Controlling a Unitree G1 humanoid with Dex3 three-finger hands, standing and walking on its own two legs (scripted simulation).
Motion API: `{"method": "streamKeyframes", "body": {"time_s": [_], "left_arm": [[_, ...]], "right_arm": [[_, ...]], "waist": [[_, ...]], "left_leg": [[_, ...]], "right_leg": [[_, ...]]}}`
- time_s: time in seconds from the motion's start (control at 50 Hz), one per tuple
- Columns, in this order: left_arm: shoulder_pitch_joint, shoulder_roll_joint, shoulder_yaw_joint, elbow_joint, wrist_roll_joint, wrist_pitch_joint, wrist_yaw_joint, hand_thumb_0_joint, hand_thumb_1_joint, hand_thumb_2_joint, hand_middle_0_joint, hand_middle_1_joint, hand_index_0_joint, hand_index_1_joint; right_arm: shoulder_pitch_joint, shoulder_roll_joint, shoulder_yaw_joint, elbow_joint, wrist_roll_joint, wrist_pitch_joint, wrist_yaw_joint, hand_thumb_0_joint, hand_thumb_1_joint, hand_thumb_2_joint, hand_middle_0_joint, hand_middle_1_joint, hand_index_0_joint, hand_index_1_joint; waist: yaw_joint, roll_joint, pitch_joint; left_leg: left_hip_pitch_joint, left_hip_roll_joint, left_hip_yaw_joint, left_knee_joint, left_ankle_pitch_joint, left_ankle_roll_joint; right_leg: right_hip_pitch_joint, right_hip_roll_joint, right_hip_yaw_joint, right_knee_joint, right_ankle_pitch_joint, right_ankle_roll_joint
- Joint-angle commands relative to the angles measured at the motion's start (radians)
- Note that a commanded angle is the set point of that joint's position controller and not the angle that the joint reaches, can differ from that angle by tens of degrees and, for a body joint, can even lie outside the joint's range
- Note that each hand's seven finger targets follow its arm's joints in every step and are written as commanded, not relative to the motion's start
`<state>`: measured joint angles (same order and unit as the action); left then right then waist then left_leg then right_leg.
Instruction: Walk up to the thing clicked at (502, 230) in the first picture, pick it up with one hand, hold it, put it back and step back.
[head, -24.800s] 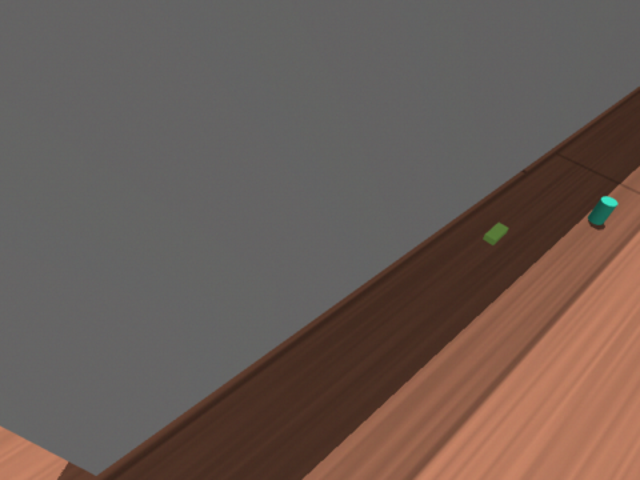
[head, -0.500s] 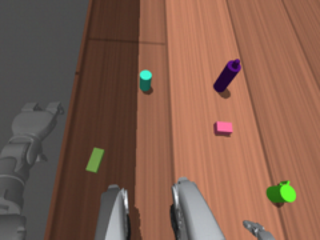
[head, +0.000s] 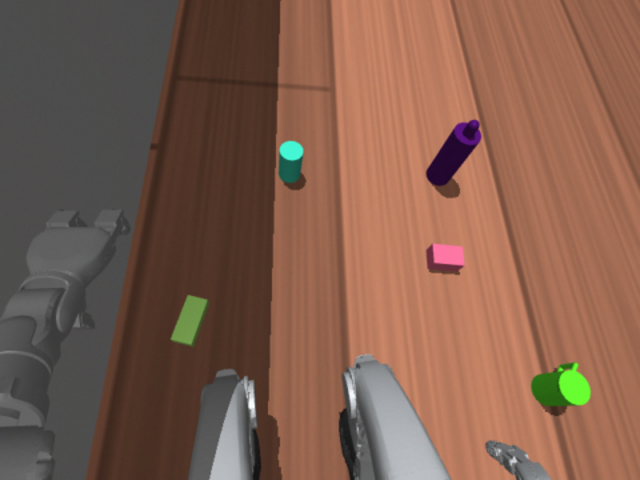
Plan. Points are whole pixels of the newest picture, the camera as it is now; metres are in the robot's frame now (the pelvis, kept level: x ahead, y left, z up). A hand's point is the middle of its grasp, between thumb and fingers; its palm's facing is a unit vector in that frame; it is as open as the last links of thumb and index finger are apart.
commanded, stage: approach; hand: left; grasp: from above
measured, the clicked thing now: (190, 320) +0.44 +0.23 -0.56
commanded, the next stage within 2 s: rest palm in 0.86 s
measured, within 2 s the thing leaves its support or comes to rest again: neither
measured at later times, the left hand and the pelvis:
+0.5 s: hand (168, 311) +0.41 +0.23 -0.34, palm faces -0.46 +0.04 -0.89, open 14.3 cm; pelvis -0.03 -0.01 -0.17, yaw -2 degrees
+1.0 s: hand (189, 316) +0.43 +0.22 -0.48, palm faces -0.44 -0.03 -0.90, open 14.0 cm; pelvis -0.02 -0.02 -0.27, yaw -6 degrees
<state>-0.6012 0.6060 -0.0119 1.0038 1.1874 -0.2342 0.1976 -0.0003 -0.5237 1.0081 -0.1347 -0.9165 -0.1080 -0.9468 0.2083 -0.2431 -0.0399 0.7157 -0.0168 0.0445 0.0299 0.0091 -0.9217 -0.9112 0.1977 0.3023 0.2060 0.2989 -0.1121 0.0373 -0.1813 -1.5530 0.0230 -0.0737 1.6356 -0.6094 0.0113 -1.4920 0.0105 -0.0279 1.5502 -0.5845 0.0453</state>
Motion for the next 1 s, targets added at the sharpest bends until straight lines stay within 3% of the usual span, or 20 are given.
{"method": "streamKeyframes", "body": {"time_s": [0.0,0.04,0.12,0.26,0.3,0.32,0.36,0.4,0.42,0.48,0.54,0.62,0.68,0.72,0.82,0.88,0.92,0.94,0.96,0.98], "left_arm": [[-0.324,0.181,0.017,-0.082,-0.010,0.001,0.046,0.000,-0.611,1.067,-0.082,-0.959,-0.043,-1.001],[-0.264,0.166,0.013,0.034,-0.002,-0.006,0.058,0.000,-0.611,1.060,-0.072,-0.974,-0.039,-1.009],[-0.368,0.177,-0.002,0.088,0.045,-0.056,0.091,0.000,-0.611,1.026,-0.065,-0.975,-0.037,-1.005],[-0.532,0.266,0.060,0.128,0.134,-0.117,0.205,0.000,-0.611,0.980,-0.064,-1.014,-0.054,-1.025],[-0.529,0.251,0.061,0.188,0.150,-0.107,0.237,0.000,-0.611,0.988,-0.068,-1.022,-0.060,-1.031],[-0.540,0.210,0.040,0.210,0.154,-0.100,0.248,0.000,-0.608,1.015,-0.072,-1.017,-0.061,-1.028],[-0.588,0.205,0.036,0.231,0.155,-0.087,0.264,0.000,-0.581,1.027,-0.079,-1.031,-0.071,-1.040],[-0.625,0.253,0.066,0.222,0.162,-0.071,0.285,0.000,-0.576,1.042,-0.081,-1.014,-0.069,-1.027],[-0.617,0.242,0.067,0.243,0.156,-0.062,0.290,0.000,-0.575,1.046,-0.080,-1.010,-0.068,-1.023],[-0.677,0.238,0.056,0.296,0.154,-0.055,0.309,0.000,-0.561,1.032,-0.073,-1.025,-0.070,-1.029],[-0.703,0.288,0.092,0.328,0.163,-0.061,0.331,0.000,-0.548,1.020,-0.071,-1.028,-0.073,-1.026],[-0.695,0.307,0.111,0.438,0.190,-0.075,0.359,0.000,-0.535,1.011,-0.068,-1.023,-0.074,-1.016],[-0.653,0.301,0.103,0.539,0.200,-0.086,0.388,0.000,-0.525,1.001,-0.066,-1.014,-0.075,-1.004],[-0.647,0.382,0.162,0.557,0.210,-0.091,0.414,0.000,-0.511,0.997,-0.064,-1.009,-0.074,-0.996],[-0.664,0.407,0.170,0.539,0.221,-0.098,0.454,0.000,-0.496,0.985,-0.065,-1.003,-0.078,-0.987],[-0.646,0.425,0.185,0.474,0.220,-0.087,0.468,0.000,-0.496,0.989,-0.066,-0.993,-0.077,-0.980],[-0.632,0.441,0.202,0.432,0.205,-0.075,0.474,0.000,-0.480,0.981,-0.068,-1.001,-0.083,-0.982],[-0.611,0.452,0.219,0.395,0.189,-0.066,0.477,0.000,-0.486,0.981,-0.065,-1.000,-0.079,-0.982],[-0.599,0.405,0.189,0.383,0.178,-0.054,0.468,0.000,-0.504,0.967,-0.059,-0.966,-0.073,-0.948],[-0.570,0.422,0.208,0.387,0.174,-0.044,0.460,0.000,-0.513,0.985,-0.059,-0.931,-0.057,-0.929]], "right_arm": [[0.133,-0.187,-0.057,-0.047,-0.002,-0.024,-0.013,0.000,-0.919,-0.910,0.198,0.301,0.199,0.301],[0.121,-0.188,-0.051,-0.041,-0.008,-0.031,-0.007,0.000,-0.916,-0.908,0.199,0.301,0.199,0.301],[0.109,-0.192,-0.044,-0.029,-0.027,-0.045,0.006,0.000,-0.915,-0.906,0.199,0.301,0.199,0.301],[0.119,-0.212,-0.045,-0.005,-0.072,-0.065,0.038,0.000,-0.914,-0.904,0.199,0.300,0.199,0.300],[0.123,-0.213,-0.045,0.004,-0.081,-0.070,0.045,0.000,-0.917,-0.904,0.199,0.300,0.199,0.300],[0.120,-0.213,-0.048,0.013,-0.088,-0.073,0.049,0.000,-0.913,-0.903,0.199,0.300,0.199,0.300],[0.126,-0.216,-0.050,0.024,-0.094,-0.083,0.055,0.000,-0.914,-0.903,0.199,0.300,0.199,0.300],[0.133,-0.226,-0.052,0.028,-0.101,-0.092,0.059,0.000,-0.913,-0.902,0.199,0.300,0.199,0.300],[0.132,-0.229,-0.052,0.029,-0.104,-0.097,0.063,0.000,-0.912,-0.901,0.199,0.300,0.199,0.300],[0.123,-0.224,-0.038,0.042,-0.115,-0.108,0.067,0.000,-0.911,-0.900,0.199,0.300,0.199,0.300],[0.130,-0.230,-0.026,0.059,-0.132,-0.125,0.076,0.000,-0.909,-0.897,0.200,0.300,0.200,0.300],[0.119,-0.244,-0.007,0.049,-0.154,-0.140,0.092,0.000,-0.905,-0.895,0.200,0.300,0.200,0.300],[0.121,-0.244,0.016,0.060,-0.173,-0.146,0.102,0.000,-0.903,-0.893,0.200,0.300,0.200,0.300],[0.130,-0.266,0.022,0.061,-0.186,-0.149,0.109,0.000,-0.898,-0.892,0.200,0.300,0.200,0.300],[0.122,-0.269,0.046,0.065,-0.218,-0.160,0.129,0.000,-0.896,-0.890,0.200,0.300,0.200,0.300],[0.117,-0.283,0.035,0.073,-0.230,-0.165,0.139,0.000,-0.895,-0.890,0.200,0.299,0.200,0.299],[0.121,-0.282,0.038,0.076,-0.230,-0.171,0.151,0.000,-0.897,-0.891,0.200,0.300,0.200,0.300],[0.117,-0.295,0.023,0.080,-0.226,-0.171,0.152,0.000,-0.897,-0.892,0.200,0.300,0.200,0.300],[0.106,-0.289,0.022,0.059,-0.221,-0.177,0.158,0.000,-0.900,-0.894,0.200,0.299,0.199,0.299],[0.117,-0.294,0.017,0.079,-0.221,-0.175,0.162,0.000,-0.895,-0.896,0.199,0.299,0.199,0.299]], "waist": [[-0.043,0.110,-0.420],[-0.037,0.055,-0.379],[-0.051,0.103,-0.392],[-0.048,0.217,-0.606],[-0.055,0.224,-0.608],[-0.070,0.229,-0.610],[-0.087,0.236,-0.617],[-0.086,0.247,-0.639],[-0.089,0.258,-0.640],[-0.123,0.198,-0.627],[-0.128,0.202,-0.602],[-0.167,0.177,-0.558],[-0.169,0.170,-0.534],[-0.174,0.179,-0.511],[-0.197,0.244,-0.504],[-0.189,0.312,-0.528],[-0.184,0.343,-0.536],[-0.167,0.354,-0.556],[-0.166,0.356,-0.544],[-0.162,0.372,-0.540]], "left_leg": [[0.349,-0.015,0.000,-0.189,0.162,0.007],[0.275,-0.020,0.007,-0.145,0.160,0.013],[0.170,-0.028,0.016,-0.048,0.165,0.015],[0.164,-0.026,0.000,0.108,0.225,-0.002],[0.135,-0.028,0.001,0.132,0.188,-0.006],[0.122,-0.027,-0.001,0.152,0.175,-0.006],[0.094,-0.032,0.005,0.185,0.136,-0.003],[0.057,-0.035,0.010,0.218,0.095,-0.005],[0.055,-0.033,0.008,0.235,0.092,-0.007],[-0.053,-0.039,0.027,0.319,0.044,0.008],[-0.125,-0.043,0.035,0.379,0.024,0.011],[-0.221,-0.046,0.049,0.463,0.034,0.019],[-0.277,-0.047,0.046,0.504,0.020,0.019],[-0.302,-0.043,0.037,0.532,0.026,0.019],[-0.303,-0.037,0.035,0.605,0.068,0.014],[-0.251,-0.030,0.031,0.619,0.103,0.003],[-0.248,-0.025,0.031,0.634,0.126,-0.001],[-0.248,-0.024,0.032,0.633,0.133,-0.001],[-0.235,-0.027,0.036,0.632,0.131,-0.004],[-0.237,-0.024,0.035,0.629,0.131,-0.003]], "right_leg": [[0.119,0.031,-0.036,-0.142,0.136,-0.080],[0.092,0.033,-0.039,-0.113,0.136,-0.080],[-0.021,0.037,-0.036,-0.018,0.143,-0.086],[-0.210,0.035,-0.060,0.187,0.172,-0.088],[-0.249,0.031,-0.071,0.225,0.148,-0.086],[-0.285,0.030,-0.079,0.247,0.135,-0.083],[-0.319,0.029,-0.086,0.274,0.111,-0.083],[-0.336,0.020,-0.084,0.306,0.086,-0.083],[-0.352,0.015,-0.088,0.331,0.082,-0.081],[-0.375,0.024,-0.089,0.357,0.051,-0.081],[-0.413,0.018,-0.090,0.406,0.024,-0.079],[-0.419,0.025,-0.100,0.462,0.036,-0.074],[-0.422,0.034,-0.111,0.494,0.021,-0.072],[-0.437,0.036,-0.123,0.532,0.030,-0.071],[-0.433,0.047,-0.129,0.591,0.085,-0.068],[-0.444,0.055,-0.143,0.623,0.123,-0.071],[-0.431,0.058,-0.145,0.643,0.152,-0.072],[-0.429,0.059,-0.145,0.640,0.161,-0.073],[-0.447,0.055,-0.155,0.647,0.163,-0.073],[-0.443,0.056,-0.155,0.646,0.166,-0.073]]}}
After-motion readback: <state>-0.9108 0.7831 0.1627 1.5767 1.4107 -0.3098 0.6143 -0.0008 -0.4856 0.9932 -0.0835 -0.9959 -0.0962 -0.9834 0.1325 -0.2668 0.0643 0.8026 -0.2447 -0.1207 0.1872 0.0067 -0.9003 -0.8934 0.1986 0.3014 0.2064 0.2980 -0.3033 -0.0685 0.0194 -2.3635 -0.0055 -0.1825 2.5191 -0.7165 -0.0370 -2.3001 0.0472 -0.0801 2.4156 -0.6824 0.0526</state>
